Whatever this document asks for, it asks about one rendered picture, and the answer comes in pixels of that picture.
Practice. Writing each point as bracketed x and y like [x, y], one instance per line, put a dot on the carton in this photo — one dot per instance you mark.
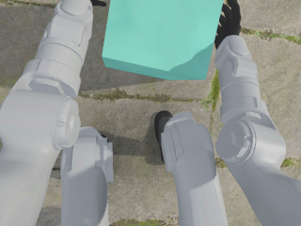
[166, 39]

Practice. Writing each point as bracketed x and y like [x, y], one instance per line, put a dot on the right robot thigh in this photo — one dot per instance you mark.
[199, 194]

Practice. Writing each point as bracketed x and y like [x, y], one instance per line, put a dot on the robot left forearm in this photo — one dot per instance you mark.
[62, 51]

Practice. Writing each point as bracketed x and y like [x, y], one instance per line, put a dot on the left robot shin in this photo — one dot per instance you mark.
[66, 157]

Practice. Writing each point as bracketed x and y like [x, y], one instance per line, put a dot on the right robot upper arm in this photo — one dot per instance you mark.
[253, 153]

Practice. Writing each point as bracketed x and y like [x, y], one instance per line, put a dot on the robot right forearm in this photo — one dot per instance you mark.
[239, 85]

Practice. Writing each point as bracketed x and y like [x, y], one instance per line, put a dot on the robot right hand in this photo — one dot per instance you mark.
[230, 23]

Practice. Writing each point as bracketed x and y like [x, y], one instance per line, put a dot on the left robot upper arm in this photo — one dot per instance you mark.
[34, 127]

